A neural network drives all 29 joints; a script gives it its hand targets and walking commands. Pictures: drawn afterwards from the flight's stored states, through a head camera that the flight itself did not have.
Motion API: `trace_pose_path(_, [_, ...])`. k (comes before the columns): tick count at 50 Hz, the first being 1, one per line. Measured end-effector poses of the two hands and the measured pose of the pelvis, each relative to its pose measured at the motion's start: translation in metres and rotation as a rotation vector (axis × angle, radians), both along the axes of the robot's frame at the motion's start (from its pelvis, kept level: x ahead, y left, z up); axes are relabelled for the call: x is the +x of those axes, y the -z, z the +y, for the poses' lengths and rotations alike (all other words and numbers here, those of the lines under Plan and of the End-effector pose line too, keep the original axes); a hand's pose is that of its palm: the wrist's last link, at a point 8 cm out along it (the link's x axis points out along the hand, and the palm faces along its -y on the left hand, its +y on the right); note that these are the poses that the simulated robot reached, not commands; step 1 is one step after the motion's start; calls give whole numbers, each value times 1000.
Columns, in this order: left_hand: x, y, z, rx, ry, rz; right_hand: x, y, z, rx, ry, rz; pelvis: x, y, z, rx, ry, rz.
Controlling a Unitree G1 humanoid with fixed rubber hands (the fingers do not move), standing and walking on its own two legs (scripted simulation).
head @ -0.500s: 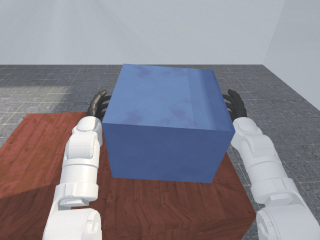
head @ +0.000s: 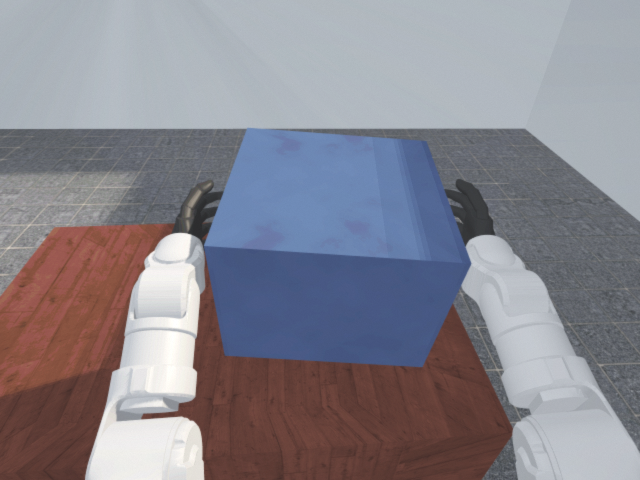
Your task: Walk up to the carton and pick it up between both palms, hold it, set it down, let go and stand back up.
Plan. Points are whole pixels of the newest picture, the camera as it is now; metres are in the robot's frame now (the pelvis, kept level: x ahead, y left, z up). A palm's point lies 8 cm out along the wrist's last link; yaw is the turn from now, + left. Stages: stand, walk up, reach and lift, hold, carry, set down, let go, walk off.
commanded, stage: hold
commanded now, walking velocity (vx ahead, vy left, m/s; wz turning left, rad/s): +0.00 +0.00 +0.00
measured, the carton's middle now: (331, 242) +0.41 +0.03 +0.14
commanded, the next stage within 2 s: set down in 0.32 s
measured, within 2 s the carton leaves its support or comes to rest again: neither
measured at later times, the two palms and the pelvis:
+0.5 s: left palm (190, 237) +0.36 +0.20 +0.18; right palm (477, 237) +0.38 -0.15 +0.19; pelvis +0.00 +0.00 +0.00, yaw +0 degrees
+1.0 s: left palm (200, 254) +0.37 +0.20 +0.15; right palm (468, 255) +0.39 -0.16 +0.15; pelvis +0.01 +0.00 +0.00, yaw +0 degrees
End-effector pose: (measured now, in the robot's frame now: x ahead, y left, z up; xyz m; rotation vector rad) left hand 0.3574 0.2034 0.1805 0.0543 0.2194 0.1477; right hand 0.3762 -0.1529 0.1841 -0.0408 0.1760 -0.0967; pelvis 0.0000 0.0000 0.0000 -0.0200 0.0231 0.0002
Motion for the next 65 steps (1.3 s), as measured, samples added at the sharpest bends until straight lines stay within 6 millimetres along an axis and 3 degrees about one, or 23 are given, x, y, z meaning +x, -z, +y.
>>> trace_pose_path(30, [2,-3,2,-10,-2,-75,2,-8,2,8,-4,-82,1,0,-1,1,0,-12])
trace_pose_path(50, [13,35,-3,-14,1,-31,12,34,-3,13,3,-79,10,-1,-3,4,-1,-20])
trace_pose_path(65, [11,51,-6,-20,-15,-21,15,46,-5,18,-8,-75,13,-1,-3,5,-1,-15])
